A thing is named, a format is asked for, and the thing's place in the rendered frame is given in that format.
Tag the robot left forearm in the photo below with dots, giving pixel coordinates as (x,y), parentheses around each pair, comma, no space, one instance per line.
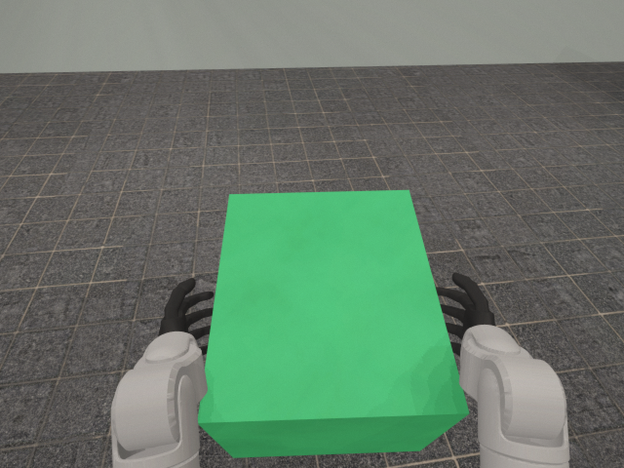
(154,420)

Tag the carton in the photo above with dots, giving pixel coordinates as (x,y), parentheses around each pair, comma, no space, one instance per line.
(327,334)

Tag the robot right hand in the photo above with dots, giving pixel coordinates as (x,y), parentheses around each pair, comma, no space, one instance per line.
(476,308)

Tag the robot left hand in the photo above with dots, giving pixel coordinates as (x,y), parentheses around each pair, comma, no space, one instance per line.
(175,319)

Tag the robot right forearm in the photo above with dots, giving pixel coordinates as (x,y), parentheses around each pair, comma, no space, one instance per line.
(522,420)

